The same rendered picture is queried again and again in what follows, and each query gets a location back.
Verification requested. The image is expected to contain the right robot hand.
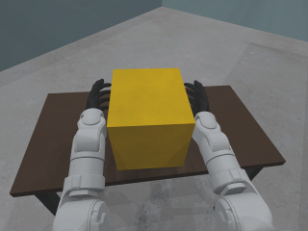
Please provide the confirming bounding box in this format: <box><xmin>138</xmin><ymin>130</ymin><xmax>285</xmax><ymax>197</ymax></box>
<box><xmin>184</xmin><ymin>80</ymin><xmax>210</xmax><ymax>118</ymax></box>

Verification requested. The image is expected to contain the carton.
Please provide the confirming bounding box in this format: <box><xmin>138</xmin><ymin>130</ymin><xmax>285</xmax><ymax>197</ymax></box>
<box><xmin>107</xmin><ymin>67</ymin><xmax>195</xmax><ymax>170</ymax></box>

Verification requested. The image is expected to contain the robot left forearm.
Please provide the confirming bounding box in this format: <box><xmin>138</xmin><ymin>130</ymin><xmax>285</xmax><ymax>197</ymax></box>
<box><xmin>52</xmin><ymin>108</ymin><xmax>107</xmax><ymax>231</ymax></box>

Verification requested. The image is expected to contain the table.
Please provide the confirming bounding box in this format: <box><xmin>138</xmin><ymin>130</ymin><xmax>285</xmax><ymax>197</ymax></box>
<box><xmin>10</xmin><ymin>85</ymin><xmax>286</xmax><ymax>216</ymax></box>

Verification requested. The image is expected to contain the robot left upper arm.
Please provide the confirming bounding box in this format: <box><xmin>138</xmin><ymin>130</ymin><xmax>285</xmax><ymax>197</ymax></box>
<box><xmin>53</xmin><ymin>199</ymin><xmax>111</xmax><ymax>231</ymax></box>

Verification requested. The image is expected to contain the left robot hand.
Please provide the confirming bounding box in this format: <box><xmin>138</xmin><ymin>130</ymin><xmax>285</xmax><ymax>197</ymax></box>
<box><xmin>86</xmin><ymin>78</ymin><xmax>112</xmax><ymax>111</ymax></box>

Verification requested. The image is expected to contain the robot right forearm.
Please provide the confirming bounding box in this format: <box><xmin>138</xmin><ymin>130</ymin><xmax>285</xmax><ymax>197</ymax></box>
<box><xmin>192</xmin><ymin>112</ymin><xmax>274</xmax><ymax>226</ymax></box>

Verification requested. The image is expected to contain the robot right upper arm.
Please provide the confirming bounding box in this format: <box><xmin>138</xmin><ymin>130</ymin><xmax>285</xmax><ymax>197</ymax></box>
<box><xmin>215</xmin><ymin>192</ymin><xmax>293</xmax><ymax>231</ymax></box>

